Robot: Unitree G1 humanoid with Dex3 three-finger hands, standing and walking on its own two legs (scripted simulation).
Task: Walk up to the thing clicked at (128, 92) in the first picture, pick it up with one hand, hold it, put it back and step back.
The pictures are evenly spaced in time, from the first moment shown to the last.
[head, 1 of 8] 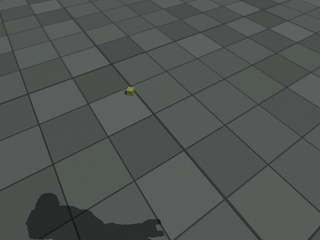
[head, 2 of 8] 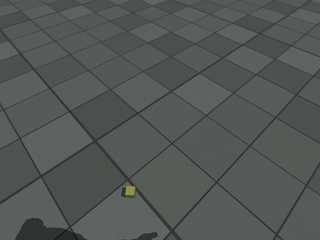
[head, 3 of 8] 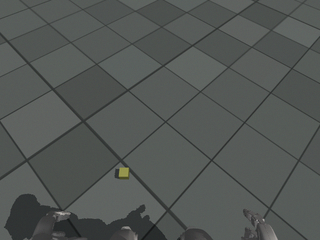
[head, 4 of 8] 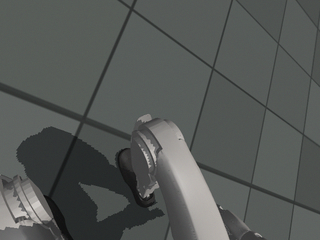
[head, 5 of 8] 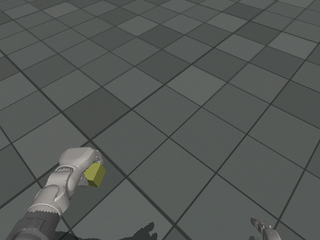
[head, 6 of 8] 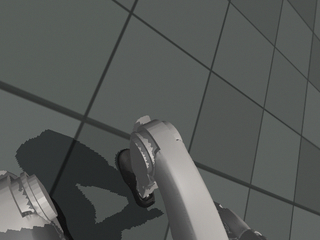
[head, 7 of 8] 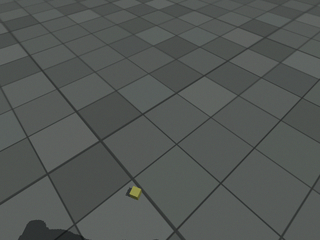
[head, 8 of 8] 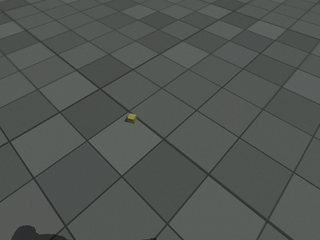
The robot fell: no
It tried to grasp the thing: yes
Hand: left
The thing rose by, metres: 0.66
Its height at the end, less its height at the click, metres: +0.00
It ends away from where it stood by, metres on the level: 0.01
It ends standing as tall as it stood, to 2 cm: yes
